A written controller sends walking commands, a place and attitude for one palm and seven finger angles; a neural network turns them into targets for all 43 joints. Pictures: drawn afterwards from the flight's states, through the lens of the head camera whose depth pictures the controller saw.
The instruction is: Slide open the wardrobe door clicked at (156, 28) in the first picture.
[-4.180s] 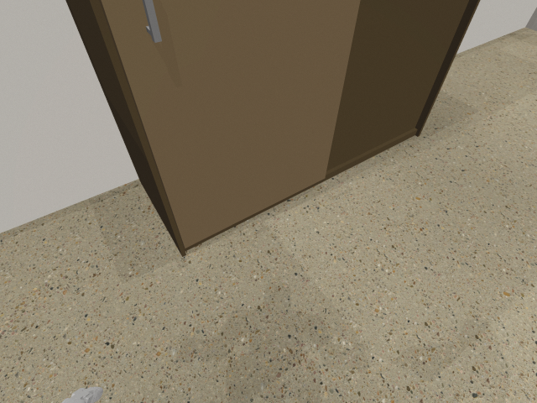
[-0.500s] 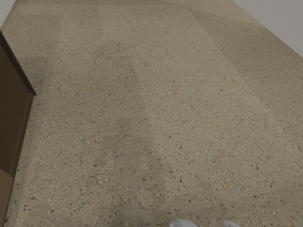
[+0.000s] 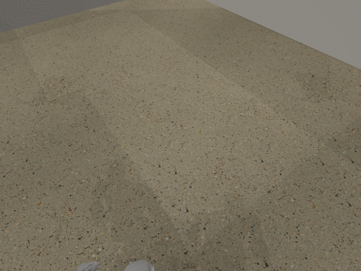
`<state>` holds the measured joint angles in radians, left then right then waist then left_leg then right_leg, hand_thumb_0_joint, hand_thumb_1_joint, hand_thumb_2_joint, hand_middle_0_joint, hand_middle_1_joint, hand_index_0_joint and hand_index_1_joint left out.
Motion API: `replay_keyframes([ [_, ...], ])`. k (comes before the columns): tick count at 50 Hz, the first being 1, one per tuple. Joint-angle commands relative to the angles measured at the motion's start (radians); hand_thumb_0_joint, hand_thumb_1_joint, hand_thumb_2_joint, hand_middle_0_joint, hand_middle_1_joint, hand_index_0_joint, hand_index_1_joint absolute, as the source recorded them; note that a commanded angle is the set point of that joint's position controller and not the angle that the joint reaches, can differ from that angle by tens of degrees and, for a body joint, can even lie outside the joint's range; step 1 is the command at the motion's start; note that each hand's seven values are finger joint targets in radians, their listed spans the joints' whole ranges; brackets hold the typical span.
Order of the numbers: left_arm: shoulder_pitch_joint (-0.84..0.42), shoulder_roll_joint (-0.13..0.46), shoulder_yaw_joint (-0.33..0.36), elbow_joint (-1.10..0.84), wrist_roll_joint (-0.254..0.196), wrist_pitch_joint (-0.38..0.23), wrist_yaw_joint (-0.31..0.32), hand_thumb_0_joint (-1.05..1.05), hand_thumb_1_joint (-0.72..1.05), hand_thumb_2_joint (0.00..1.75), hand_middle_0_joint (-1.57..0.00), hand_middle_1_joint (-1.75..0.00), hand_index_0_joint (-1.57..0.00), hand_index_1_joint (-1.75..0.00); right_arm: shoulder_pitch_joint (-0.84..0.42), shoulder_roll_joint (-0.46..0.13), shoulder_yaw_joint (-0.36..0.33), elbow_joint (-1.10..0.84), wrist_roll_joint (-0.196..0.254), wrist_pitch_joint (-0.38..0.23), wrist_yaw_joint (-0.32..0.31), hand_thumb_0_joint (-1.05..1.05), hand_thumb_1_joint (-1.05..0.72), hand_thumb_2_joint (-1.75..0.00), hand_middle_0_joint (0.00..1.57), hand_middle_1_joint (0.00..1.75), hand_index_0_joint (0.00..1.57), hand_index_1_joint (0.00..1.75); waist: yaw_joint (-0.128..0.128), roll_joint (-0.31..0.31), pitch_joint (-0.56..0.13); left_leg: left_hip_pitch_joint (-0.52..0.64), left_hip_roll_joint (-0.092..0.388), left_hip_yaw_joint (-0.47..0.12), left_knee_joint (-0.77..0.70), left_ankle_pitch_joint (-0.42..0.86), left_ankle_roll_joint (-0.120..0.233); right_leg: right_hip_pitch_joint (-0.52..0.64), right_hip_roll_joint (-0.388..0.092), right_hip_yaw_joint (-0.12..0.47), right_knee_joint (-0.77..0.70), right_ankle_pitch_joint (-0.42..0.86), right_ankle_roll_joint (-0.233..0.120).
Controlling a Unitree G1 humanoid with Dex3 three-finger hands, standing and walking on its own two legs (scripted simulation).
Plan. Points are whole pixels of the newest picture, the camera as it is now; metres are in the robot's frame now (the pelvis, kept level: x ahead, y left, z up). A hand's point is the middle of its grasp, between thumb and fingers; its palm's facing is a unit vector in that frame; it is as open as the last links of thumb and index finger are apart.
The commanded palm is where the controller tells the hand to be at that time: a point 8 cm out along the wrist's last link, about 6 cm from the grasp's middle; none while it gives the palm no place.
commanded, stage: walk to a spot facing it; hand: left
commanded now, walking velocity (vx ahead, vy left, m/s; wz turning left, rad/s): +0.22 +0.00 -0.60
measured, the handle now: out of the picture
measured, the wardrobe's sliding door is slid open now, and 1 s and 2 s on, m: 0.00 0.00 0.00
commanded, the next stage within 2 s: turn to face it in 0.46 s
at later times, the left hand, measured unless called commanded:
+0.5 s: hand (105, 246) +0.21 +0.22 -0.17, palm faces -0.26 -0.95 -0.19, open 7.4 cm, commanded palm none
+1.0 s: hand (145, 215) +0.30 +0.12 -0.17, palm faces -0.26 -0.95 -0.16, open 7.4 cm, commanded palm none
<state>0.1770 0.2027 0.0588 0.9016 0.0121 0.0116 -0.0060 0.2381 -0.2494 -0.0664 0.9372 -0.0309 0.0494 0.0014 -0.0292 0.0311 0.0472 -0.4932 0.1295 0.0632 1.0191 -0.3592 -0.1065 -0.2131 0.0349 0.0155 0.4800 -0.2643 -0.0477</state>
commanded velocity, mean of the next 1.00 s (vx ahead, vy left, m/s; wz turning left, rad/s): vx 0.03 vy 0.00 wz -0.04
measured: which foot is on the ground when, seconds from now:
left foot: up 0.00-0.20, down 0.22-0.66, up 0.68-1.00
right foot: down 0.00-0.20, up 0.22-0.64, down 0.66-1.00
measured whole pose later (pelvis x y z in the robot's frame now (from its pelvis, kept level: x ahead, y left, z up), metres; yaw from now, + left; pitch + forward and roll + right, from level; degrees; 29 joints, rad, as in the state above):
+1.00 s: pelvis +0.14 +0.00 -0.01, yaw -14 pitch +0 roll -1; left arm 0.10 0.14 0.04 0.95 0.02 0.01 0.03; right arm 0.26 -0.16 -0.05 1.00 -0.01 0.05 0.01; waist -0.05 -0.01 0.07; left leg -0.40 0.08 0.13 0.82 -0.41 -0.06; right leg -0.23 -0.10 -0.26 0.58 -0.33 -0.01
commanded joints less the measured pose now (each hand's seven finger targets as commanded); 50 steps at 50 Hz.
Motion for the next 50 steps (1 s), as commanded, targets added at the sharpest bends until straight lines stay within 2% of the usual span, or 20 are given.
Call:
replay_keyframes([
  [1,0.065,0.222,0.057,-0.048,0.009,-0.03,0.005,0.0,0.9,0.9,-0.2,-0.3,-0.2,-0.3,-0.087,-0.075,-0.02,-0.125,0.004,-0.045,0.006,0.0,-0.9,-0.9,0.2,0.3,0.2,0.3,0.061,-0.168,-0.016,-0.086,-0.016,-0.009,-0.107,0.006,0.006,0.069,-0.248,0.311,-0.235,-0.062,-0.141],
  [6,0.058,0.233,0.063,-0.049,0.011,-0.028,0.003,0.0,0.9,0.9,-0.2,-0.3,-0.2,-0.3,-0.085,-0.066,-0.015,-0.148,0.015,-0.067,0.003,0.0,-0.9,-0.9,0.2,0.3,0.2,0.3,0.051,-0.206,-0.007,0.074,-0.068,-0.004,-0.315,-0.022,0.029,-0.001,-0.234,0.366,-0.184,-0.007,-0.134],
  [9,0.017,0.18,0.056,-0.063,0.002,-0.014,0.0,0.0,0.9,0.9,-0.2,-0.3,-0.2,-0.3,0.081,-0.097,-0.016,-0.093,0.016,-0.084,-0.021,0.0,-0.9,-0.9,0.2,0.3,0.2,0.3,-0.027,-0.103,-0.045,0.448,-0.065,-0.001,-0.597,0.094,0.043,-0.209,-0.111,0.295,0.0,-0.035,-0.052],
  [10,0.037,0.107,0.043,-0.079,-0.007,-0.007,-0.008,0.0,0.9,0.9,-0.2,-0.3,-0.2,-0.3,0.157,-0.193,-0.034,-0.075,0.004,-0.09,-0.029,0.0,-0.9,-0.9,0.2,0.3,0.2,0.3,-0.055,0.159,-0.089,0.584,0.169,-0.263,-0.72,-0.074,0.101,-0.372,0.021,0.174,0.245,-0.187,0.003],
  [11,0.036,0.087,0.037,-0.103,-0.001,-0.009,-0.014,0.0,0.9,0.9,-0.2,-0.3,-0.2,-0.3,0.203,-0.257,-0.041,-0.082,0.004,-0.077,-0.027,0.0,-0.9,-0.9,0.2,0.3,0.2,0.3,-0.057,0.279,-0.069,0.533,0.373,-0.466,-0.811,-0.163,0.182,-0.459,0.043,0.024,0.49,-0.36,0.049],
  [12,0.035,0.119,0.047,-0.088,0.011,-0.004,-0.017,0.0,0.9,0.9,-0.2,-0.3,-0.2,-0.3,0.147,-0.218,-0.029,-0.087,0.0,-0.079,-0.029,0.0,-0.9,-0.9,0.2,0.3,0.2,0.3,-0.045,0.227,-0.041,0.423,0.394,-0.479,-0.854,-0.221,0.208,-0.449,-0.022,0.047,0.611,-0.326,0.057],
  [14,0.03,0.122,0.062,-0.06,0.018,0.003,-0.035,0.0,0.9,0.9,-0.2,-0.3,-0.2,-0.3,0.045,-0.135,-0.004,-0.105,0.002,-0.085,-0.034,0.0,-0.9,-0.9,0.2,0.3,0.2,0.3,0.004,0.137,0.045,0.295,0.288,-0.29,-0.847,-0.085,0.19,-0.413,-0.077,0.021,0.696,-0.187,0.067],
  [17,0.08,0.083,0.055,-0.032,0.014,0.02,-0.04,0.0,0.9,0.9,-0.2,-0.3,-0.2,-0.3,0.022,-0.093,0.007,-0.093,0.008,-0.095,-0.04,0.0,-0.9,-0.9,0.2,0.3,0.2,0.3,0.03,0.133,-0.009,0.349,0.21,-0.04,-0.77,0.342,0.173,-0.376,-0.092,-0.02,0.708,-0.078,0.096],
  [20,0.048,0.059,0.046,-0.04,0.01,0.031,-0.036,0.0,0.9,0.9,-0.2,-0.3,-0.2,-0.3,0.073,-0.093,-0.002,-0.056,0.011,-0.093,-0.04,0.0,-0.9,-0.9,0.2,0.3,0.2,0.3,0.016,0.116,-0.037,0.419,0.22,0.045,-0.71,0.57,0.203,-0.376,-0.103,-0.052,0.635,-0.082,0.11],
  [25,-0.043,0.037,0.04,-0.072,0.01,0.037,-0.032,0.0,0.9,0.9,-0.2,-0.3,-0.2,-0.3,0.096,-0.1,-0.023,-0.021,0.007,-0.079,-0.033,0.0,-0.9,-0.9,0.2,0.3,0.2,0.3,-0.009,0.141,-0.019,0.434,0.232,0.138,-0.671,0.59,0.205,-0.335,-0.108,-0.104,0.437,-0.073,0.108],
  [29,-0.072,0.026,0.032,-0.079,0.016,0.017,-0.022,0.0,0.9,0.9,-0.2,-0.3,-0.2,-0.3,0.114,-0.105,-0.034,0.005,0.0,-0.07,-0.026,0.0,-0.9,-0.9,0.2,0.3,0.2,0.3,-0.022,0.169,-0.026,0.421,0.241,0.137,-0.594,0.642,0.204,-0.222,-0.073,-0.135,0.255,-0.094,0.078],
  [31,0.043,0.044,0.027,-0.034,0.021,-0.006,-0.008,0.0,0.9,0.9,-0.2,-0.3,-0.2,-0.3,0.108,-0.097,-0.03,0.026,0.008,-0.067,-0.023,0.0,-0.9,-0.9,0.2,0.3,0.2,0.3,0.04,0.109,-0.095,0.394,0.202,0.146,-0.445,0.667,0.16,-0.028,-0.048,-0.148,0.02,0.076,0.059],
  [32,0.135,0.101,0.035,0.005,0.027,-0.024,0.004,0.0,0.9,0.9,-0.2,-0.3,-0.2,-0.3,0.128,-0.062,-0.021,0.028,0.018,-0.07,-0.016,0.0,-0.9,-0.9,0.2,0.3,0.2,0.3,0.079,-0.024,-0.167,0.256,0.153,0.171,-0.295,0.545,0.113,0.204,-0.129,-0.063,-0.05,0.305,0.035],
  [33,0.213,0.197,0.049,0.043,0.027,-0.041,0.023,0.0,0.9,0.9,-0.2,-0.3,-0.2,-0.3,0.127,0.028,0.008,0.006,0.027,-0.071,-0.014,0.0,-0.9,-0.9,0.2,0.3,0.2,0.3,0.104,-0.295,-0.25,0.004,0.014,0.192,-0.086,-0.102,0.06,0.411,-0.408,0.217,-0.036,0.745,-0.071],
  [34,0.219,0.204,0.034,0.056,0.003,-0.042,0.027,0.0,0.9,0.9,-0.2,-0.3,-0.2,-0.3,0.108,0.023,0.013,0.003,0.03,-0.054,-0.03,0.0,-0.9,-0.9,0.2,0.3,0.2,0.3,0.1,-0.214,-0.274,0.043,-0.005,0.022,-0.018,-0.308,0.061,0.331,-0.465,0.182,-0.028,0.9,-0.152],
  [35,0.147,0.206,0.035,0.048,0.007,-0.049,0.031,0.0,0.9,0.9,-0.2,-0.3,-0.2,-0.3,0.113,0.02,0.012,0.015,0.029,-0.044,-0.032,0.0,-0.9,-0.9,0.2,0.3,0.2,0.3,0.076,-0.291,-0.261,0.055,-0.008,-0.033,0.008,-0.294,0.068,0.255,-0.434,0.172,-0.056,0.8,-0.159],
  [37,0.019,0.137,0.014,0.033,0.009,-0.038,0.041,0.0,0.9,0.9,-0.2,-0.3,-0.2,-0.3,0.096,0.023,0.011,0.053,0.024,-0.031,-0.03,0.0,-0.9,-0.9,0.2,0.3,0.2,0.3,0.043,-0.194,-0.115,0.048,-0.006,-0.044,0.028,-0.199,0.061,0.129,-0.393,0.07,-0.087,0.652,-0.136],
  [39,-0.032,0.125,0.009,0.02,0.011,-0.031,0.043,0.0,0.9,0.9,-0.2,-0.3,-0.2,-0.3,0.117,0.029,0.01,0.075,0.021,-0.017,-0.024,0.0,-0.9,-0.9,0.2,0.3,0.2,0.3,0.018,-0.167,-0.068,0.058,-0.019,-0.021,0.024,-0.144,0.051,0.057,-0.374,-0.015,-0.106,0.582,-0.114],
  [46,-0.032,0.143,0.031,0.004,0.018,-0.015,0.048,0.0,0.9,0.9,-0.2,-0.3,-0.2,-0.3,0.05,0.03,-0.004,0.019,0.017,-0.013,0.002,0.0,-0.9,-0.9,0.2,0.3,0.2,0.3,0.032,-0.175,-0.027,0.065,-0.027,0.038,-0.122,-0.098,0.049,0.009,-0.405,-0.098,-0.115,0.362,-0.096],
  [50,-0.021,0.145,0.044,-0.01,0.009,-0.005,0.043,0.0,0.9,0.9,-0.2,-0.3,-0.2,-0.3,0.073,0.013,-0.013,-0.008,0.011,-0.021,0.007,0.0,-0.9,-0.9,0.2,0.3,0.2,0.3,0.012,-0.154,-0.063,0.182,-0.052,0.093,-0.368,0.083,0.06,-0.007,-0.38,-0.165,0.013,0.274,-0.031],
])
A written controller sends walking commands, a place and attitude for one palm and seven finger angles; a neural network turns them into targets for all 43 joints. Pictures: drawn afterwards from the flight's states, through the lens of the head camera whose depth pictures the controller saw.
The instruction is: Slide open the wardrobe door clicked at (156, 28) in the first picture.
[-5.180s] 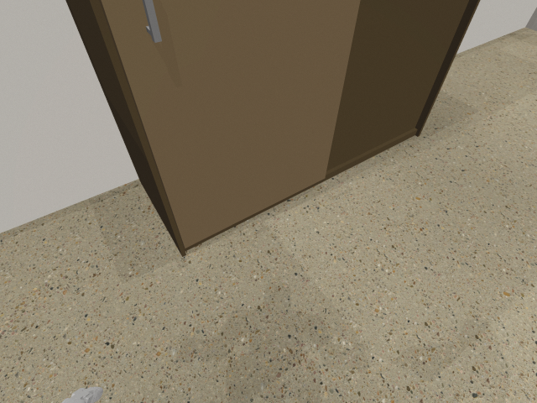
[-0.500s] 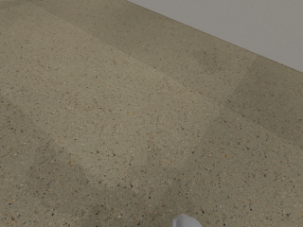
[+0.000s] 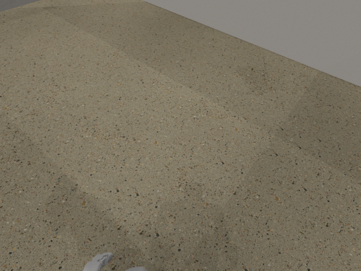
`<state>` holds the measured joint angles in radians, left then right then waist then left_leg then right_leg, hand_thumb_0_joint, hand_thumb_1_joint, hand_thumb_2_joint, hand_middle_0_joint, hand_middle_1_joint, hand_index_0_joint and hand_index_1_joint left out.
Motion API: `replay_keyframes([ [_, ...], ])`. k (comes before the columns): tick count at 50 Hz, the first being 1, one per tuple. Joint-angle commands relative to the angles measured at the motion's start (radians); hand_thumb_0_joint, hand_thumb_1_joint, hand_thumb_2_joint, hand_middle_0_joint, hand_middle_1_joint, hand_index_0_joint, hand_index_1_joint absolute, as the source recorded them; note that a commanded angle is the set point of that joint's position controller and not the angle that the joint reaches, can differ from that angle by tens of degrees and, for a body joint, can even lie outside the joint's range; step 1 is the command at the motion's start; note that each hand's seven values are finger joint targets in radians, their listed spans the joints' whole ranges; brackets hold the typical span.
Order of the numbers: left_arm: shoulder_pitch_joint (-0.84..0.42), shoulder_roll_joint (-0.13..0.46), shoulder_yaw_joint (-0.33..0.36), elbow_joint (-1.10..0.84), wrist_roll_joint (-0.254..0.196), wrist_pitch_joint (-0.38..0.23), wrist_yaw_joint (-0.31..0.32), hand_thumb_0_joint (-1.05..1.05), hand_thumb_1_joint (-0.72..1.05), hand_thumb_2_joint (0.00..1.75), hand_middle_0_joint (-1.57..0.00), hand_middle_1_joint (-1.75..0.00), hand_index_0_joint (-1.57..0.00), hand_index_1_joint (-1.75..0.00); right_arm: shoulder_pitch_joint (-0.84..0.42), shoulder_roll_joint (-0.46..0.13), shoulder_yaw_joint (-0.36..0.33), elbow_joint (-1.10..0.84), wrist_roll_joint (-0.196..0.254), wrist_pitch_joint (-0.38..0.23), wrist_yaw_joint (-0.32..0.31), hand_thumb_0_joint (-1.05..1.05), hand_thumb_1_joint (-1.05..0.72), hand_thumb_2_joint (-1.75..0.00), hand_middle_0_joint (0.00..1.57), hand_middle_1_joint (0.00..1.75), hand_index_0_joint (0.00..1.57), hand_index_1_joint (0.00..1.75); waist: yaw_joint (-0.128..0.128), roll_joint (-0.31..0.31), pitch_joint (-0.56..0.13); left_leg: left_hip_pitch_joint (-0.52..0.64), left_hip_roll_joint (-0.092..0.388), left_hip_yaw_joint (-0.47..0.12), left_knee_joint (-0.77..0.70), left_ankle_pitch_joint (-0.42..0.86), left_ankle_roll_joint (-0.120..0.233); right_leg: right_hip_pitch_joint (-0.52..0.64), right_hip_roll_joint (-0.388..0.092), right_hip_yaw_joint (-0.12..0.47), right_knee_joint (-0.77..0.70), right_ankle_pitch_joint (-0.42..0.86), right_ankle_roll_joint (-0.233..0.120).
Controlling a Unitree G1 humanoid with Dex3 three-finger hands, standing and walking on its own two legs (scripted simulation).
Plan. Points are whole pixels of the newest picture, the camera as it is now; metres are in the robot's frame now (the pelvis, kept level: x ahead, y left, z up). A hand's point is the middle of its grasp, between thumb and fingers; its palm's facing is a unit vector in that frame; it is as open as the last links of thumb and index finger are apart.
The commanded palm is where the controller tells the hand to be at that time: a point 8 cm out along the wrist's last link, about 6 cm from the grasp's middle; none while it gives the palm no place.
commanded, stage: turn to face it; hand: left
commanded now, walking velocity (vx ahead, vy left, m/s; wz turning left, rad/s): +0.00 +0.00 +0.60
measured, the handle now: out of the picture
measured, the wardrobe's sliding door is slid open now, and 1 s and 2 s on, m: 0.00 0.00 0.00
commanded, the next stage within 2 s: none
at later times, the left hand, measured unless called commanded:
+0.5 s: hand out of the picture +0.03 +0.22 -0.15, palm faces +0.30 -0.91 -0.29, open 7.4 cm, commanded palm none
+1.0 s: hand out of the picture -0.11 +0.15 -0.17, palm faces +0.62 -0.74 -0.26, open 7.4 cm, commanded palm none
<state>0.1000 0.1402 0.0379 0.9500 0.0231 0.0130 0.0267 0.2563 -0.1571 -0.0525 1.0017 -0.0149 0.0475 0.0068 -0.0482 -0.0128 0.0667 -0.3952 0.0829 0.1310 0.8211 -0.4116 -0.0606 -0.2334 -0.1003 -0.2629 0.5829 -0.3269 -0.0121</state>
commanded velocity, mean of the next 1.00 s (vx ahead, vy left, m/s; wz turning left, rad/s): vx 0.00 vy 0.00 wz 0.60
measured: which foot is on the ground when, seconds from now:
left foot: up 0.00-0.02, down 0.04-0.54, up 0.56-0.98, down 1.00-1.00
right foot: down 0.00-0.06, up 0.08-0.52, down 0.54-1.00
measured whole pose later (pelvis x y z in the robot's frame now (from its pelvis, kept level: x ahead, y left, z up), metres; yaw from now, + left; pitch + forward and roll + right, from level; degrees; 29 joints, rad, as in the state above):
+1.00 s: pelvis -0.01 -0.03 +0.00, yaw +36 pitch +1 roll +1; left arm 0.29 0.22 0.06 0.92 0.02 0.03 0.02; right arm 0.11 -0.26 -0.06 0.90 -0.02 0.06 0.03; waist 0.03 -0.02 0.08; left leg -0.28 0.04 0.11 0.58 -0.28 -0.03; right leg -0.24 -0.18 -0.29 0.64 -0.39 0.03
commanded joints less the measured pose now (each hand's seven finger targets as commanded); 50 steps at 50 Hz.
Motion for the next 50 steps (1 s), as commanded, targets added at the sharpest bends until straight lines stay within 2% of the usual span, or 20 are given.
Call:
replay_keyframes([
  [1,0.056,0.193,0.065,-0.062,-0.006,-0.001,0.007,0.0,0.9,0.9,-0.2,-0.3,-0.2,-0.3,0.083,-0.108,-0.035,-0.077,-0.005,-0.024,0.005,0.0,-0.9,-0.9,0.2,0.3,0.2,0.3,0.009,-0.02,-0.099,0.177,0.011,-0.017,-0.282,0.235,0.031,-0.051,-0.222,0.095,0.007,0.249,-0.03],
  [2,0.074,0.149,0.064,-0.09,-0.012,0.009,0.002,0.0,0.9,0.9,-0.2,-0.3,-0.2,-0.3,0.123,-0.191,-0.055,-0.088,-0.012,-0.032,0.003,0.0,-0.9,-0.9,0.2,0.3,0.2,0.3,-0.009,0.231,-0.106,0.245,0.175,-0.295,-0.383,0.449,0.117,-0.216,-0.106,0.049,0.191,-0.023,0.044],
  [3,0.024,0.108,0.053,-0.139,-0.013,0.011,0.001,0.0,0.9,0.9,-0.2,-0.3,-0.2,-0.3,0.171,-0.27,-0.072,-0.094,-0.018,-0.034,-0.003,0.0,-0.9,-0.9,0.2,0.3,0.2,0.3,-0.045,0.378,-0.09,0.247,0.365,-0.54,-0.505,0.618,0.245,-0.34,0.0,0.083,0.438,-0.365,0.088],
  [4,-0.008,0.121,0.052,-0.143,-0.001,0.021,0.004,0.0,0.9,0.9,-0.2,-0.3,-0.2,-0.3,0.183,-0.273,-0.074,-0.073,-0.018,-0.039,-0.019,0.0,-0.9,-0.9,0.2,0.3,0.2,0.3,-0.053,0.298,-0.126,0.253,0.356,-0.573,-0.524,0.508,0.261,-0.381,0.0,0.21,0.59,-0.311,0.074],
  [7,0.029,0.136,0.067,-0.103,0.002,0.01,-0.014,0.0,0.9,0.9,-0.2,-0.3,-0.2,-0.3,0.025,-0.208,-0.05,-0.124,-0.011,-0.053,-0.028,0.0,-0.9,-0.9,0.2,0.3,0.2,0.3,0.017,0.152,-0.13,0.245,0.215,-0.393,-0.498,0.439,0.189,-0.407,-0.016,0.269,0.655,-0.066,0.086],
  [9,0.078,0.148,0.067,-0.081,-0.002,0.013,-0.015,0.0,0.9,0.9,-0.2,-0.3,-0.2,-0.3,-0.004,-0.213,-0.048,-0.135,-0.006,-0.059,-0.028,0.0,-0.9,-0.9,0.2,0.3,0.2,0.3,0.029,0.123,-0.162,0.273,0.178,-0.328,-0.491,0.498,0.191,-0.37,-0.012,0.265,0.615,-0.03,0.098],
  [18,0.046,0.162,0.06,-0.118,-0.008,0.018,-0.011,0.0,0.9,0.9,-0.2,-0.3,-0.2,-0.3,-0.006,-0.26,-0.068,-0.14,-0.008,-0.037,-0.014,0.0,-0.9,-0.9,0.2,0.3,0.2,0.3,0.0,0.15,-0.134,0.261,0.148,-0.432,-0.497,0.381,0.235,-0.288,0.034,0.261,0.342,-0.096,0.106],
  [22,0.085,0.162,0.053,-0.128,-0.013,0.016,-0.007,0.0,0.9,0.9,-0.2,-0.3,-0.2,-0.3,-0.053,-0.276,-0.075,-0.16,-0.011,-0.023,-0.008,0.0,-0.9,-0.9,0.2,0.3,0.2,0.3,0.015,0.186,-0.129,0.157,0.124,-0.482,-0.48,0.327,0.228,-0.153,0.068,0.252,0.195,-0.105,0.087],
  [25,0.205,0.18,0.06,-0.11,-0.016,0.006,-0.003,0.0,0.9,0.9,-0.2,-0.3,-0.2,-0.3,-0.114,-0.27,-0.081,-0.19,-0.007,-0.014,-0.002,0.0,-0.9,-0.9,0.2,0.3,0.2,0.3,0.076,0.15,-0.137,-0.003,0.058,-0.477,-0.43,0.217,0.173,0.08,0.087,0.226,-0.068,0.028,0.066],
  [26,0.255,0.229,0.069,-0.106,-0.006,-0.002,0.002,0.0,0.9,0.9,-0.2,-0.3,-0.2,-0.3,-0.128,-0.235,-0.079,-0.202,0.0,-0.011,0.004,0.0,-0.9,-0.9,0.2,0.3,0.2,0.3,0.104,0.05,-0.134,-0.123,-0.011,-0.417,-0.308,0.117,0.12,0.199,0.002,0.302,-0.234,0.031,0.039],
  [27,0.25,0.33,0.088,-0.127,0.013,-0.013,0.011,0.0,0.9,0.9,-0.2,-0.3,-0.2,-0.3,-0.098,-0.146,-0.066,-0.228,0.006,-0.011,0.006,0.0,-0.9,-0.9,0.2,0.3,0.2,0.3,0.1,-0.278,-0.108,-0.314,-0.162,-0.212,-0.015,-0.082,0.027,0.241,-0.308,0.658,-0.392,-0.134,-0.072],
  [28,0.176,0.351,0.074,-0.16,0.0,-0.003,0.011,0.0,0.9,0.9,-0.2,-0.3,-0.2,-0.3,-0.116,-0.191,-0.072,-0.238,-0.011,-0.01,0.006,0.0,-0.9,-0.9,0.2,0.3,0.2,0.3,0.084,-0.242,-0.073,-0.279,-0.129,-0.207,0.192,-0.146,0.026,0.05,-0.41,0.665,-0.408,-0.142,-0.131],
  [29,0.114,0.311,0.079,-0.174,-0.003,-0.012,0.014,0.0,0.9,0.9,-0.2,-0.3,-0.2,-0.3,-0.122,-0.199,-0.075,-0.225,-0.016,-0.001,0.009,0.0,-0.9,-0.9,0.2,0.3,0.2,0.3,0.059,-0.271,-0.046,-0.26,-0.099,-0.23,0.287,-0.106,0.03,-0.023,-0.354,0.64,-0.41,-0.124,-0.118],
  [31,0.038,0.239,0.053,-0.182,-0.003,-0.017,0.01,0.0,0.9,0.9,-0.2,-0.3,-0.2,-0.3,-0.086,-0.196,-0.074,-0.185,-0.013,0.007,0.021,0.0,-0.9,-0.9,0.2,0.3,0.2,0.3,0.008,-0.139,0.007,-0.228,-0.063,-0.193,0.397,0.016,0.017,-0.065,-0.251,0.434,-0.341,0.061,-0.087],
  [33,0.066,0.213,0.043,-0.171,-0.001,-0.029,0.007,0.0,0.9,0.9,-0.2,-0.3,-0.2,-0.3,-0.068,-0.172,-0.063,-0.163,-0.011,0.008,0.027,0.0,-0.9,-0.9,0.2,0.3,0.2,0.3,0.015,-0.13,-0.012,-0.226,-0.057,-0.149,0.398,0.07,-0.009,0.02,-0.201,0.303,-0.278,0.271,-0.077],
  [42,0.226,0.27,0.057,-0.1,0.009,-0.02,0.005,0.0,0.9,0.9,-0.2,-0.3,-0.2,-0.3,-0.213,-0.148,-0.036,-0.192,-0.001,0.006,0.027,0.0,-0.9,-0.9,0.2,0.3,0.2,0.3,0.102,-0.195,-0.067,-0.139,-0.043,-0.057,0.073,-0.025,-0.02,0.197,-0.263,0.208,-0.198,0.555,-0.109],
  [45,0.219,0.289,0.068,-0.095,0.01,-0.013,0.004,0.0,0.9,0.9,-0.2,-0.3,-0.2,-0.3,-0.203,-0.144,-0.027,-0.193,0.003,-0.005,0.025,0.0,-0.9,-0.9,0.2,0.3,0.2,0.3,0.106,-0.219,-0.105,-0.043,-0.056,-0.017,-0.075,-0.028,0.003,0.204,-0.276,0.176,-0.146,0.609,-0.102],
  [48,0.195,0.295,0.074,-0.088,-0.003,-0.006,-0.002,0.0,0.9,0.9,-0.2,-0.3,-0.2,-0.3,-0.114,-0.18,-0.035,-0.18,-0.001,-0.019,0.02,0.0,-0.9,-0.9,0.2,0.3,0.2,0.3,0.054,-0.175,-0.146,0.165,-0.065,0.005,-0.353,0.179,0.027,0.135,-0.251,0.091,0.013,0.569,-0.029],
  [49,0.194,0.271,0.074,-0.104,-0.01,-0.004,-0.006,0.0,0.9,0.9,-0.2,-0.3,-0.2,-0.3,-0.044,-0.253,-0.055,-0.167,-0.006,-0.029,0.017,0.0,-0.9,-0.9,0.2,0.3,0.2,0.3,0.01,-0.014,-0.2,0.375,0.029,-0.121,-0.422,0.407,0.076,-0.035,-0.205,0.062,0.198,0.419,0.027],
  [50,0.163,0.201,0.057,-0.155,-0.015,-0.004,-0.016,0.0,0.9,0.9,-0.2,-0.3,-0.2,-0.3,0.033,-0.365,-0.084,-0.157,-0.007,-0.035,0.011,0.0,-0.9,-0.9,0.2,0.3,0.2,0.3,-0.033,0.304,-0.219,0.544,0.302,-0.471,-0.41,0.865,0.223,-0.351,-0.061,0.053,0.423,-0.232,0.107],
])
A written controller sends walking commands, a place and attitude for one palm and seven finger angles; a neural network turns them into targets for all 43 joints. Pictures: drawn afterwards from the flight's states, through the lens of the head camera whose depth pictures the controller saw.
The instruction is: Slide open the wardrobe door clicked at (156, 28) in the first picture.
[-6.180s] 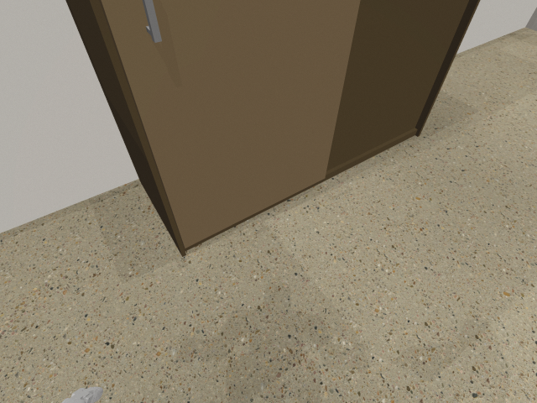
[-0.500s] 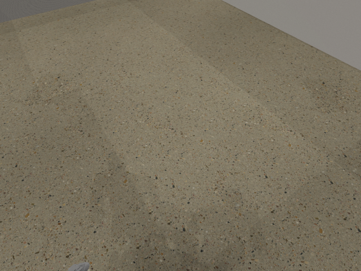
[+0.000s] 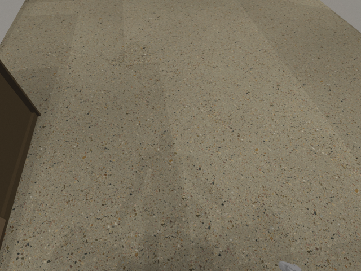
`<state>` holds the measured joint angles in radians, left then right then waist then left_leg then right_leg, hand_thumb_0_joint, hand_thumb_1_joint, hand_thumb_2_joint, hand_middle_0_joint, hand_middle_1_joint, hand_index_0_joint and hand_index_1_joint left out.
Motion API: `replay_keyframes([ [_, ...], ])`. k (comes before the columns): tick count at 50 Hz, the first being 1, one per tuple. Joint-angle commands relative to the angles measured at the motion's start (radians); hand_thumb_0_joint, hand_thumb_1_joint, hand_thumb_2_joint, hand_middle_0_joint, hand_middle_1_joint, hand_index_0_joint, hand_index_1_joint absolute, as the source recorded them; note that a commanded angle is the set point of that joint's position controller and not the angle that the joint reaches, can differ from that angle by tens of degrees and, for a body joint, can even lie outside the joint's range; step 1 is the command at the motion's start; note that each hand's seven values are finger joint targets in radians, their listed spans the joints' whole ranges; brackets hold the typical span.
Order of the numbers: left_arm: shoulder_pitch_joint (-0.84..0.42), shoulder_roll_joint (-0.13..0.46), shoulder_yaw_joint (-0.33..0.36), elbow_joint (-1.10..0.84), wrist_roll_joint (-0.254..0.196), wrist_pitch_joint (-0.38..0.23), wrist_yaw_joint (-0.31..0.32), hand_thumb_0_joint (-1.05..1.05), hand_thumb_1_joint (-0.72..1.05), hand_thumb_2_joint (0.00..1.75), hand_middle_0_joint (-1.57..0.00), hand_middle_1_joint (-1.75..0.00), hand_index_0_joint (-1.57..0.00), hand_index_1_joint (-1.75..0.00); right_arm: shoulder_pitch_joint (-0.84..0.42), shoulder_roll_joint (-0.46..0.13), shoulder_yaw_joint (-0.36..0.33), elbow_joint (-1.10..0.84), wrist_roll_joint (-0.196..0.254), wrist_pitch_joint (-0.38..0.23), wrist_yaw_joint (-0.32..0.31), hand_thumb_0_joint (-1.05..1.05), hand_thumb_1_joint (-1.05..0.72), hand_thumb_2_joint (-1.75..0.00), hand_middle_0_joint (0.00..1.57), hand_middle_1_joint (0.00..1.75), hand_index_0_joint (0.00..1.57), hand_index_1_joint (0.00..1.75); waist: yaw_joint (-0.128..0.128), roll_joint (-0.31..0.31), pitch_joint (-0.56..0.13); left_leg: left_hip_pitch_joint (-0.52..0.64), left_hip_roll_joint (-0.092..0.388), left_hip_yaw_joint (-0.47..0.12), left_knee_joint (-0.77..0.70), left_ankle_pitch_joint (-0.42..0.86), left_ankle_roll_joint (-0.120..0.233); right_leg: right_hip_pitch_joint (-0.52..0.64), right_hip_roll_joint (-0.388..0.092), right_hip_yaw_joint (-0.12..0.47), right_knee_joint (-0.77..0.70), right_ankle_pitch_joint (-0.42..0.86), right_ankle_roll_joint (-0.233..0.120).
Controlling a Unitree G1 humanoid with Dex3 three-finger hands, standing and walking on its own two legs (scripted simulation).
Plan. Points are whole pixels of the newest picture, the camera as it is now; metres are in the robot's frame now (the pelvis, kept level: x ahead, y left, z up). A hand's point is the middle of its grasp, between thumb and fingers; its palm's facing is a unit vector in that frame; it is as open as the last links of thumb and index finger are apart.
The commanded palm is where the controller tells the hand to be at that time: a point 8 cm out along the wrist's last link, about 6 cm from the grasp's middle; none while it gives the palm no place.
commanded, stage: turn to face it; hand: left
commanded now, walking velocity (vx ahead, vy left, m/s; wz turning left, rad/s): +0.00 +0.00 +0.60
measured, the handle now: out of the picture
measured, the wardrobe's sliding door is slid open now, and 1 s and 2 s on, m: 0.00 0.00 0.00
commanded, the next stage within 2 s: none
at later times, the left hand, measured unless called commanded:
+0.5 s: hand out of the picture +0.07 +0.19 -0.12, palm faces +0.30 -0.91 -0.30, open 7.4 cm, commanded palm none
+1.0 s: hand out of the picture -0.09 +0.21 -0.16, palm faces +0.62 -0.73 -0.28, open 7.4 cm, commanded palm none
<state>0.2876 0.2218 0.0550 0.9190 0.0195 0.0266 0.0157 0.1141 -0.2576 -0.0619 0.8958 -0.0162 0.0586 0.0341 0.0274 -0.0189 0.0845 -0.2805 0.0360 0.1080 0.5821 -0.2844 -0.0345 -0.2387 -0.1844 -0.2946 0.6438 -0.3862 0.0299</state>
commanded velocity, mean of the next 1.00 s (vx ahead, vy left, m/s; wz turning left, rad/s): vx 0.00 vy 0.00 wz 0.60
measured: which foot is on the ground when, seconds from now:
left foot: down 0.00-0.40, up 0.42-0.84, down 0.86-1.00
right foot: down 0.00-0.00, up 0.02-0.38, down 0.40-0.86, up 0.88-1.00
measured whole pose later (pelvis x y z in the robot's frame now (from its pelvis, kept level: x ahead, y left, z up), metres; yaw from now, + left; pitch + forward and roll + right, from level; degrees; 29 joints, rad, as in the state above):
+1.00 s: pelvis +0.00 +0.00 +0.01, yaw +36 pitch +1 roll +0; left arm 0.23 0.28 0.08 0.93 0.01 0.07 0.02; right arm 0.13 -0.24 -0.05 0.88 -0.02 0.02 0.01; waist 0.02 -0.03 0.09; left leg -0.28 0.00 0.04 0.57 -0.30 0.02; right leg -0.47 -0.13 -0.07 1.12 -0.47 0.09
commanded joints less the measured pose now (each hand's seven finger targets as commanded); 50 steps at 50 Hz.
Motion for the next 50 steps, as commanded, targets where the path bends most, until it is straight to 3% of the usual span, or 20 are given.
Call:
replay_keyframes([
  [1,-0.11,0.125,0.027,-0.159,0.001,-0.006,0.004,0.0,0.9,0.9,-0.2,-0.3,-0.2,-0.3,0.241,-0.283,-0.074,-0.023,0.006,-0.038,-0.022,0.0,-0.9,-0.9,0.2,0.3,0.2,0.3,-0.13,0.223,-0.217,0.386,0.405,-0.439,-0.162,0.834,0.257,-0.386,0.04,0.189,0.475,-0.282,0.061],
  [3,-0.142,0.118,0.037,-0.136,-0.007,-0.001,0.008,0.0,0.9,0.9,-0.2,-0.3,-0.2,-0.3,0.164,-0.225,-0.062,-0.032,0.0,-0.043,-0.043,0.0,-0.9,-0.9,0.2,0.3,0.2,0.3,-0.108,0.271,-0.166,0.263,0.315,-0.399,-0.174,0.695,0.246,-0.395,0.036,0.272,0.551,-0.18,0.065],
  [5,-0.105,0.123,0.043,-0.108,-0.006,0.002,-0.003,0.0,0.9,0.9,-0.2,-0.3,-0.2,-0.3,0.05,-0.174,-0.042,-0.066,-0.004,-0.046,-0.043,0.0,-0.9,-0.9,0.2,0.3,0.2,0.3,-0.05,0.19,-0.119,0.156,0.217,-0.315,-0.196,0.567,0.197,-0.329,0.05,0.278,0.523,-0.066,0.065],
  [13,-0.144,0.102,0.032,-0.143,-0.009,0.001,-0.003,0.0,0.9,0.9,-0.2,-0.3,-0.2,-0.3,0.065,-0.188,-0.057,-0.069,-0.009,-0.04,-0.035,0.0,-0.9,-0.9,0.2,0.3,0.2,0.3,-0.061,0.163,-0.132,0.118,0.18,-0.4,-0.198,0.425,0.208,-0.22,0.118,0.275,0.24,-0.056,0.065],
  [18,-0.027,0.119,0.038,-0.131,-0.014,-0.021,0.004,0.0,0.9,0.9,-0.2,-0.3,-0.2,-0.3,0.015,-0.171,-0.063,-0.091,-0.002,-0.032,-0.032,0.0,-0.9,-0.9,0.2,0.3,0.2,0.3,0.006,0.147,-0.161,-0.051,0.104,-0.425,-0.072,0.376,0.143,0.095,0.155,0.254,-0.159,0.148,0.046],
  [19,0.017,0.178,0.049,-0.127,-0.004,-0.033,0.011,0.0,0.9,0.9,-0.2,-0.3,-0.2,-0.3,0.03,-0.121,-0.057,-0.099,0.007,-0.034,-0.028,0.0,-0.9,-0.9,0.2,0.3,0.2,0.3,0.026,-0.015,-0.187,-0.184,0.023,-0.358,0.067,0.171,0.079,0.246,0.018,0.383,-0.306,0.187,0.012],
  [20,0.021,0.273,0.066,-0.135,0.011,-0.038,0.017,0.0,0.9,0.9,-0.2,-0.3,-0.2,-0.3,0.048,-0.054,-0.046,-0.129,0.008,-0.036,-0.023,0.0,-0.9,-0.9,0.2,0.3,0.2,0.3,0.028,-0.318,-0.176,-0.362,-0.128,-0.156,0.31,-0.274,-0.006,0.295,-0.272,0.666,-0.364,0.294,-0.111],
  [21,0.01,0.269,0.067,-0.139,0.001,-0.034,0.022,0.0,0.9,0.9,-0.2,-0.3,-0.2,-0.3,0.031,-0.113,-0.061,-0.126,-0.004,-0.023,-0.027,0.0,-0.9,-0.9,0.2,0.3,0.2,0.3,0.033,-0.289,-0.171,-0.323,-0.068,-0.206,0.493,-0.33,0.0,0.163,-0.334,0.664,-0.374,0.295,-0.174],
  [22,-0.05,0.232,0.06,-0.151,0.001,-0.031,0.023,0.0,0.9,0.9,-0.2,-0.3,-0.2,-0.3,0.017,-0.108,-0.063,-0.111,-0.005,-0.015,-0.023,0.0,-0.9,-0.9,0.2,0.3,0.2,0.3,0.007,-0.22,-0.114,-0.32,-0.049,-0.209,0.604,-0.276,0.002,0.085,-0.279,0.621,-0.371,0.237,-0.186],
  [24,-0.148,0.165,0.035,-0.167,0.001,-0.034,0.017,0.0,0.9,0.9,-0.2,-0.3,-0.2,-0.3,0.052,-0.091,-0.057,-0.068,-0.01,-0.004,-0.007,0.0,-0.9,-0.9,0.2,0.3,0.2,0.3,-0.048,-0.118,-0.044,-0.316,-0.017,-0.169,0.686,-0.127,-0.018,0.026,-0.165,0.413,-0.342,0.25,-0.143],
  [26,-0.143,0.145,0.028,-0.163,0.003,-0.039,0.018,0.0,0.9,0.9,-0.2,-0.3,-0.2,-0.3,0.078,-0.075,-0.053,-0.05,-0.006,0.001,0.001,0.0,-0.9,-0.9,0.2,0.3,0.2,0.3,-0.052,-0.15,-0.047,-0.299,-0.009,-0.139,0.668,-0.073,-0.032,0.034,-0.129,0.321,-0.339,0.3,-0.121],
  [37,-0.007,0.211,0.052,-0.084,0.012,-0.028,0.015,0.0,0.9,0.9,-0.2,-0.3,-0.2,-0.3,-0.036,-0.046,-0.017,-0.075,0.005,-0.015,-0.001,0.0,-0.9,-0.9,0.2,0.3,0.2,0.3,0.022,-0.187,-0.125,-0.17,0.007,-0.011,0.199,-0.159,-0.028,0.201,-0.202,0.194,-0.224,0.592,-0.153],
  [40,-0.012,0.219,0.058,-0.07,0.005,-0.019,0.01,0.0,0.9,0.9,-0.2,-0.3,-0.2,-0.3,0.028,-0.066,-0.019,-0.068,0.002,-0.027,-0.006,0.0,-0.9,-0.9,0.2,0.3,0.2,0.3,-0.013,-0.167,-0.154,-0.014,-0.013,0.026,-0.032,-0.012,-0.004,0.159,-0.186,0.124,-0.103,0.594,-0.094],
  [41,-0.019,0.207,0.057,-0.071,-0.003,-0.015,0.007,0.0,0.9,0.9,-0.2,-0.3,-0.2,-0.3,0.084,-0.105,-0.03,-0.059,0.0,-0.035,-0.005,0.0,-0.9,-0.9,0.2,0.3,0.2,0.3,-0.048,-0.07,-0.187,0.144,0.009,-0.017,-0.166,0.135,0.014,0.06,-0.165,0.103,0.038,0.522,-0.05],
  [42,-0.008,0.152,0.054,-0.106,-0.011,-0.011,-0.001,0.0,0.9,0.9,-0.2,-0.3,-0.2,-0.3,0.155,-0.222,-0.059,-0.056,-0.008,-0.046,-0.011,0.0,-0.9,-0.9,0.2,0.3,0.2,0.3,-0.088,0.218,-0.236,0.342,0.238,-0.335,-0.198,0.47,0.125,-0.207,-0.035,0.064,0.269,0.13,0.032],
  [43,-0.075,0.112,0.028,-0.153,-0.006,-0.007,0.0,0.0,0.9,0.9,-0.2,-0.3,-0.2,-0.3,0.222,-0.289,-0.071,-0.033,0.002,-0.039,-0.018,0.0,-0.9,-0.9,0.2,0.3,0.2,0.3,-0.117,0.331,-0.219,0.356,0.396,-0.488,-0.201,0.798,0.245,-0.363,0.043,0.14,0.425,-0.319,0.065],
  [44,-0.12,0.12,0.03,-0.155,-0.001,0.004,0.008,0.0,0.9,0.9,-0.2,-0.3,-0.2,-0.3,0.245,-0.264,-0.068,-0.013,0.003,-0.043,-0.03,0.0,-0.9,-0.9,0.2,0.3,0.2,0.3,-0.128,0.255,-0.234,0.341,0.381,-0.471,-0.181,0.745,0.26,-0.388,0.041,0.234,0.51,-0.273,0.057],
  [45,-0.137,0.112,0.035,-0.141,-0.006,0.004,0.008,0.0,0.9,0.9,-0.2,-0.3,-0.2,-0.3,0.195,-0.248,-0.064,-0.024,-0.001,-0.043,-0.041,0.0,-0.9,-0.9,0.2,0.3,0.2,0.3,-0.111,0.281,-0.194,0.288,0.332,-0.434,-0.183,0.655,0.248,-0.408,0.039,0.256,0.548,-0.208,0.061],
  [48,-0.087,0.123,0.04,-0.098,-0.005,0.003,-0.007,0.0,0.9,0.9,-0.2,-0.3,-0.2,-0.3,0.043,-0.178,-0.039,-0.071,-0.004,-0.047,-0.041,0.0,-0.9,-0.9,0.2,0.3,0.2,0.3,-0.042,0.162,-0.124,0.138,0.205,-0.296,-0.21,0.497,0.185,-0.323,0.05,0.267,0.521,-0.039,0.067],
  [50,-0.078,0.119,0.038,-0.097,-0.006,0.007,-0.007,0.0,0.9,0.9,-0.2,-0.3,-0.2,-0.3,0.037,-0.178,-0.041,-0.073,-0.003,-0.048,-0.039,0.0,-0.9,-0.9,0.2,0.3,0.2,0.3,-0.04,0.156,-0.121,0.127,0.187,-0.297,-0.222,0.454,0.187,-0.293,0.066,0.266,0.447,-0.025,0.071],
])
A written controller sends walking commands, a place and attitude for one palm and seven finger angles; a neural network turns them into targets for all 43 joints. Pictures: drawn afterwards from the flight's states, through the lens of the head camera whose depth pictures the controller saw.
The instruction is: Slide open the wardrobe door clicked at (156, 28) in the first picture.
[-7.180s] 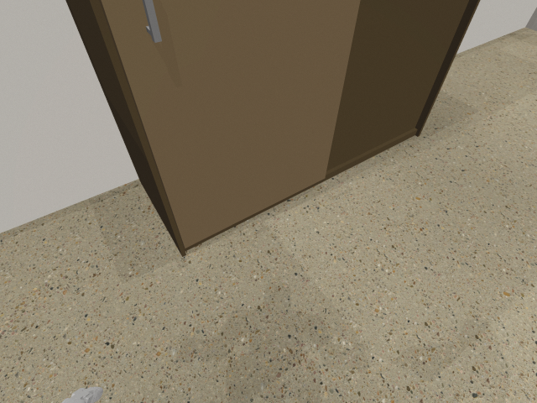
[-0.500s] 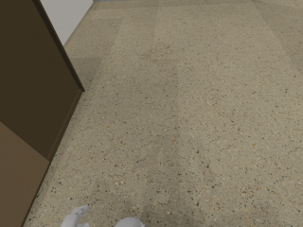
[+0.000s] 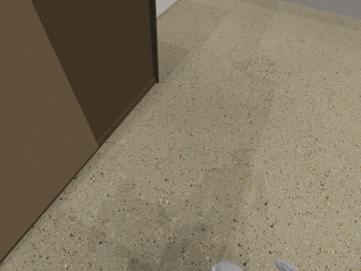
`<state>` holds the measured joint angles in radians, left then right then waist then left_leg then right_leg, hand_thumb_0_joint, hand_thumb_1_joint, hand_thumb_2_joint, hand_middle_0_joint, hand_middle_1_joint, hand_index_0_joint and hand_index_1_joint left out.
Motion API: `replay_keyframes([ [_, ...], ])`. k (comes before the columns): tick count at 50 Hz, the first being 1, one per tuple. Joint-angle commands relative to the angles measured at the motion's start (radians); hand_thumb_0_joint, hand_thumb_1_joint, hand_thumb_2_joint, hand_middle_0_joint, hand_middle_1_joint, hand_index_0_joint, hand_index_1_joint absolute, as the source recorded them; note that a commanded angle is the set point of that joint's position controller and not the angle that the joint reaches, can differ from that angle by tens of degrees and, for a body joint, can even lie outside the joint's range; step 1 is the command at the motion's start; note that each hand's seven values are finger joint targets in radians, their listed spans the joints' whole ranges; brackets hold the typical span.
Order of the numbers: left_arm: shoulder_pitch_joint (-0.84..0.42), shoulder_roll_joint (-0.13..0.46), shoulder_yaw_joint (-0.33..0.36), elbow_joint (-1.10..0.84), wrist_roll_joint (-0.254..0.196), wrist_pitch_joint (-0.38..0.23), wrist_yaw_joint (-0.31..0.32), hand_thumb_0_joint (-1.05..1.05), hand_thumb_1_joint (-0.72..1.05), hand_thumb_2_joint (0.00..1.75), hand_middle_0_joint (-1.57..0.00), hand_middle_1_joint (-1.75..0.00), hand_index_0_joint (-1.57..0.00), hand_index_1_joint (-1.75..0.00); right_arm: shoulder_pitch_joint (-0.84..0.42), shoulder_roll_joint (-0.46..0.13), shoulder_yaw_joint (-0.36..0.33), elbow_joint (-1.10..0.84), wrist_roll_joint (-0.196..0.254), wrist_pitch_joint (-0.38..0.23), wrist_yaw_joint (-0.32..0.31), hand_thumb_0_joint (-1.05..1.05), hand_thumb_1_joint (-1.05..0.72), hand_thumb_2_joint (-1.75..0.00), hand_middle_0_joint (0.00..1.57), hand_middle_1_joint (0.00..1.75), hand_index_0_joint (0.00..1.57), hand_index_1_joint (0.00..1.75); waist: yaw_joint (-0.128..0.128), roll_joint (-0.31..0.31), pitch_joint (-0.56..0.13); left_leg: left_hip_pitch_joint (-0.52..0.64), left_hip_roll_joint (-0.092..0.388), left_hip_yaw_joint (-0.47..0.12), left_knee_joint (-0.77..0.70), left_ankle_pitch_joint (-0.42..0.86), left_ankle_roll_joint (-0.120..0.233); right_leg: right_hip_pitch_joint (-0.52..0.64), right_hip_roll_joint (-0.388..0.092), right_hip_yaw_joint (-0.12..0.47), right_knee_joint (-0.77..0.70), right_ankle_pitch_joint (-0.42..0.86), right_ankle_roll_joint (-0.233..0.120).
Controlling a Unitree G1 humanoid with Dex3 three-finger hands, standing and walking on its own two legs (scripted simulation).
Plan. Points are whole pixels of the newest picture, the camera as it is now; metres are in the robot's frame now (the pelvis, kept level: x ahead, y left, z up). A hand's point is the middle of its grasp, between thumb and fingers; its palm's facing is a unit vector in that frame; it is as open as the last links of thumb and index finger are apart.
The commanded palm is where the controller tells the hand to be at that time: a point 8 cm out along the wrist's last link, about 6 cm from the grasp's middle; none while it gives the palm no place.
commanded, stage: turn to face it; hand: left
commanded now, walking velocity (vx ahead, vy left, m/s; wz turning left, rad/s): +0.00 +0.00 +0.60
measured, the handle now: out of the picture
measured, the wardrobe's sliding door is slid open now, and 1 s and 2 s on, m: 0.00 0.00 0.00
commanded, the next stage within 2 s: take the last steps up to it in 1.72 s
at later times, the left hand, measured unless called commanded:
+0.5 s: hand out of the picture +0.03 +0.17 -0.14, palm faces +0.31 -0.91 -0.28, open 7.4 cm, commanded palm none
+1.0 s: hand out of the picture -0.02 +0.23 -0.15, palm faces +0.58 -0.77 -0.26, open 7.4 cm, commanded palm none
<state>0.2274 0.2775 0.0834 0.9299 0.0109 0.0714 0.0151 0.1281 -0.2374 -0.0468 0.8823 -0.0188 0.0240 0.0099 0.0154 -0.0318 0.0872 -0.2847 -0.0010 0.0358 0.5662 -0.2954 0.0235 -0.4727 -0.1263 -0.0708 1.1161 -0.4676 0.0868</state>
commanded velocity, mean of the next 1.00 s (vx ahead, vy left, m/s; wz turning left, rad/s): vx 0.00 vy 0.00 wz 0.60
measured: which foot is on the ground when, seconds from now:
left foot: down 0.00-0.24, up 0.26-0.64, down 0.66-1.00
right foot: up 0.00-0.22, down 0.24-0.66, up 0.68-1.00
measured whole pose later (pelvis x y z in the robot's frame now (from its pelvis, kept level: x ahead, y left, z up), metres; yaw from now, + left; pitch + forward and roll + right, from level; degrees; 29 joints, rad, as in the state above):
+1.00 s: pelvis +0.01 -0.01 +0.01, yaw +35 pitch +0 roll -1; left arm 0.14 0.26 0.07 0.88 0.01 0.06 0.01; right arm 0.19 -0.21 -0.05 0.91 -0.02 0.03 0.01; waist -0.02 -0.01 0.07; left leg -0.26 -0.04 -0.06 0.47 -0.22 0.04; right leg -0.46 -0.08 -0.01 0.96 -0.41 0.11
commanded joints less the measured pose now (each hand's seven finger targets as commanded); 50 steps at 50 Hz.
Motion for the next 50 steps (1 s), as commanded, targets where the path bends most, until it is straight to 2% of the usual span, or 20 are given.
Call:
replay_keyframes([
  [1,-0.026,0.065,0.008,-0.113,0.004,-0.04,-0.008,0.0,0.9,0.9,-0.2,-0.3,-0.2,-0.3,0.033,-0.2,-0.056,-0.058,0.0,-0.013,-0.014,0.0,-0.9,-0.9,0.2,0.3,0.2,0.3,-0.033,0.164,-0.126,0.135,0.217,-0.236,-0.208,0.458,0.131,-0.05,0.017,0.041,-0.06,0.056,0.014],
  [7,-0.048,0.046,-0.001,-0.152,-0.003,-0.051,-0.002,0.0,0.9,0.9,-0.2,-0.3,-0.2,-0.3,0.034,-0.204,-0.072,-0.059,-0.005,-0.003,-0.01,0.0,-0.9,-0.9,0.2,0.3,0.2,0.3,-0.04,0.205,-0.145,0.121,0.202,-0.321,-0.15,0.506,0.14,0.07,0.08,0.028,-0.338,0.035,0.008],
  [10,0.062,0.066,0.004,-0.133,-0.005,-0.068,0.003,0.0,0.9,0.9,-0.2,-0.3,-0.2,-0.3,-0.013,-0.192,-0.075,-0.077,0.002,0.003,-0.009,0.0,-0.9,-0.9,0.2,0.3,0.2,0.3,0.021,0.168,-0.166,-0.014,0.147,-0.326,-0.042,0.415,0.084,0.304,0.092,0.015,-0.632,0.238,-0.003],
  [11,0.107,0.128,0.015,-0.128,0.006,-0.081,0.009,0.0,0.9,0.9,-0.2,-0.3,-0.2,-0.3,-0.004,-0.149,-0.071,-0.086,0.011,0.001,-0.003,0.0,-0.9,-0.9,0.2,0.3,0.2,0.3,0.042,0.023,-0.178,-0.142,0.066,-0.267,0.088,0.213,0.02,0.445,-0.026,0.125,-0.766,0.303,-0.031],
  [12,0.118,0.223,0.034,-0.132,0.022,-0.088,0.017,0.0,0.9,0.9,-0.2,-0.3,-0.2,-0.3,0.019,-0.068,-0.058,-0.114,0.011,0.0,0.002,0.0,-0.9,-0.9,0.2,0.3,0.2,0.3,0.042,-0.293,-0.169,-0.34,-0.09,-0.085,0.338,-0.261,-0.062,0.515,-0.323,0.426,-0.827,0.427,-0.149],
  [13,0.109,0.224,0.029,-0.14,0.011,-0.081,0.018,0.0,0.9,0.9,-0.2,-0.3,-0.2,-0.3,0.008,-0.123,-0.072,-0.115,0.001,0.01,-0.002,0.0,-0.9,-0.9,0.2,0.3,0.2,0.3,0.046,-0.248,-0.164,-0.316,-0.039,-0.134,0.522,-0.325,-0.054,0.385,-0.387,0.431,-0.835,0.399,-0.227],
  [14,0.047,0.191,0.029,-0.152,0.011,-0.079,0.02,0.0,0.9,0.9,-0.2,-0.3,-0.2,-0.3,-0.005,-0.12,-0.076,-0.101,-0.001,0.019,0.002,0.0,-0.9,-0.9,0.2,0.3,0.2,0.3,0.021,-0.22,-0.117,-0.312,-0.018,-0.145,0.632,-0.275,-0.052,0.296,-0.344,0.413,-0.854,0.289,-0.234],
  [15,-0.011,0.155,0.015,-0.164,0.01,-0.079,0.018,0.0,0.9,0.9,-0.2,-0.3,-0.2,-0.3,0.005,-0.121,-0.075,-0.079,-0.004,0.025,0.01,0.0,-0.9,-0.9,0.2,0.3,0.2,0.3,-0.005,-0.158,-0.071,-0.318,0.003,-0.129,0.693,-0.191,-0.059,0.255,-0.282,0.317,-0.85,0.243,-0.214],
  [17,-0.073,0.1,-0.002,-0.177,0.013,-0.082,0.018,0.0,0.9,0.9,-0.2,-0.3,-0.2,-0.3,0.043,-0.101,-0.068,-0.047,-0.006,0.031,0.025,0.0,-0.9,-0.9,0.2,0.3,0.2,0.3,-0.04,-0.131,-0.049,-0.292,0.026,-0.085,0.697,-0.086,-0.079,0.235,-0.202,0.143,-0.816,0.333,-0.177],
  [27,0.053,0.157,0.017,-0.106,0.021,-0.073,0.016,0.0,0.9,0.9,-0.2,-0.3,-0.2,-0.3,-0.055,-0.067,-0.035,-0.062,0.007,0.025,0.028,0.0,-0.9,-0.9,0.2,0.3,0.2,0.3,0.033,-0.182,-0.103,-0.181,0.039,0.05,0.272,-0.149,-0.091,0.393,-0.25,-0.014,-0.732,0.6,-0.206],
  [29,0.051,0.169,0.024,-0.097,0.021,-0.068,0.014,0.0,0.9,0.9,-0.2,-0.3,-0.2,-0.3,-0.034,-0.065,-0.032,-0.062,0.009,0.015,0.023,0.0,-0.9,-0.9,0.2,0.3,0.2,0.3,0.027,-0.181,-0.126,-0.124,0.031,0.073,0.169,-0.139,-0.078,0.404,-0.262,-0.035,-0.682,0.653,-0.198],
  [31,0.044,0.168,0.027,-0.087,0.014,-0.062,0.01,0.0,0.9,0.9,-0.2,-0.3,-0.2,-0.3,0.019,-0.082,-0.035,-0.052,0.006,0.006,0.021,0.0,-0.9,-0.9,0.2,0.3,0.2,0.3,0.001,-0.152,-0.157,0.0,0.024,0.089,-0.021,-0.005,-0.066,0.379,-0.24,-0.092,-0.576,0.634,-0.143],
  [32,0.039,0.153,0.027,-0.093,0.004,-0.058,0.007,0.0,0.9,0.9,-0.2,-0.3,-0.2,-0.3,0.083,-0.123,-0.047,-0.039,0.004,-0.004,0.021,0.0,-0.9,-0.9,0.2,0.3,0.2,0.3,-0.041,-0.058,-0.195,0.154,0.046,0.049,-0.15,0.149,-0.046,0.281,-0.219,-0.12,-0.438,0.569,-0.098],
  [33,0.044,0.095,0.021,-0.126,-0.004,-0.053,-0.001,0.0,0.9,0.9,-0.2,-0.3,-0.2,-0.3,0.147,-0.244,-0.076,-0.035,-0.004,-0.015,0.015,0.0,-0.9,-0.9,0.2,0.3,0.2,0.3,-0.074,0.246,-0.232,0.345,0.29,-0.288,-0.189,0.492,0.066,0.004,-0.084,-0.157,-0.202,0.161,-0.013],
  [34,-0.019,0.056,-0.003,-0.171,0.003,-0.05,0.0,0.0,0.9,0.9,-0.2,-0.3,-0.2,-0.3,0.212,-0.306,-0.087,-0.015,0.006,-0.007,0.008,0.0,-0.9,-0.9,0.2,0.3,0.2,0.3,-0.102,0.348,-0.224,0.362,0.437,-0.416,-0.183,0.814,0.183,-0.135,-0.019,-0.075,-0.057,-0.239,0.013],
  [35,-0.072,0.067,-0.001,-0.162,0.007,-0.036,0.012,0.0,0.9,0.9,-0.2,-0.3,-0.2,-0.3,0.233,-0.278,-0.084,0.009,0.006,-0.011,-0.007,0.0,-0.9,-0.9,0.2,0.3,0.2,0.3,-0.116,0.307,-0.233,0.343,0.41,-0.396,-0.175,0.781,0.174,-0.152,-0.021,0.018,0.028,-0.181,0.006],
  [36,-0.095,0.065,0.002,-0.153,0.003,-0.039,0.011,0.0,0.9,0.9,-0.2,-0.3,-0.2,-0.3,0.199,-0.256,-0.077,-0.002,0.005,-0.012,-0.017,0.0,-0.9,-0.9,0.2,0.3,0.2,0.3,-0.1,0.277,-0.202,0.298,0.373,-0.373,-0.169,0.719,0.166,-0.168,-0.02,0.042,0.069,-0.123,0.009],
  [38,-0.075,0.07,0.009,-0.118,0.003,-0.042,-0.001,0.0,0.9,0.9,-0.2,-0.3,-0.2,-0.3,0.09,-0.198,-0.055,-0.033,0.0,-0.015,-0.02,0.0,-0.9,-0.9,0.2,0.3,0.2,0.3,-0.05,0.179,-0.133,0.187,0.273,-0.268,-0.19,0.601,0.132,-0.121,-0.018,0.05,0.082,0.019,0.014],
  [40,-0.039,0.07,0.01,-0.104,0.003,-0.039,-0.005,0.0,0.9,0.9,-0.2,-0.3,-0.2,-0.3,0.052,-0.188,-0.05,-0.046,0.001,-0.018,-0.017,0.0,-0.9,-0.9,0.2,0.3,0.2,0.3,-0.029,0.173,-0.125,0.146,0.228,-0.226,-0.212,0.522,0.117,-0.076,-0.006,0.049,0.044,0.074,0.018],
  [50,-0.122,0.05,-0.001,-0.158,-0.003,-0.045,0.003,0.0,0.9,0.9,-0.2,-0.3,-0.2,-0.3,0.096,-0.196,-0.073,-0.036,-0.005,-0.006,-0.014,0.0,-0.9,-0.9,0.2,0.3,0.2,0.3,-0.056,0.197,-0.137,0.168,0.21,-0.373,-0.186,0.47,0.151,-0.008,0.065,0.063,-0.253,0.035,0.02],
])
